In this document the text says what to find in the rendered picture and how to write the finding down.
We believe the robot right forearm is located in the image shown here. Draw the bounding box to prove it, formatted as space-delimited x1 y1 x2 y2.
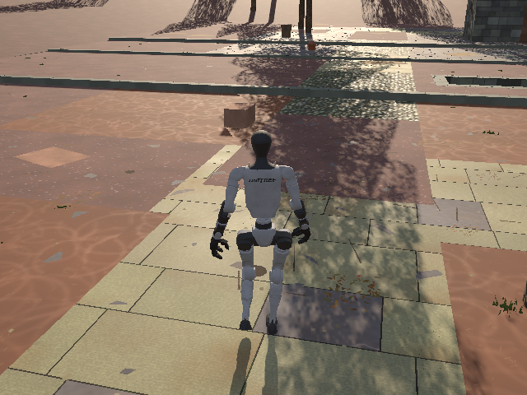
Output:
294 197 309 230

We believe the left robot upper arm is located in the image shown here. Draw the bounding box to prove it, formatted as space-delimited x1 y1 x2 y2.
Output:
223 166 245 213

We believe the robot right hand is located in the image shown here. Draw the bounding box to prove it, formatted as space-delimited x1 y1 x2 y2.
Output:
291 227 311 244

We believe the right robot upper arm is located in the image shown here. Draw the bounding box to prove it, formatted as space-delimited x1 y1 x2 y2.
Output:
279 165 302 211

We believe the robot left shin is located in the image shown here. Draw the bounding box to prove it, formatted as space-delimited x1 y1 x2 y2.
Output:
240 267 254 321

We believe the robot left forearm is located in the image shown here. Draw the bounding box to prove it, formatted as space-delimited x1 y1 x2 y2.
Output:
212 200 231 239

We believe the left robot thigh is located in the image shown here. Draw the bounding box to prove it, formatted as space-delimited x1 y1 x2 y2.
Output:
236 230 256 280

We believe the robot left hand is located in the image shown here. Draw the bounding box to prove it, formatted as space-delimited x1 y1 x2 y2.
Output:
210 237 229 259

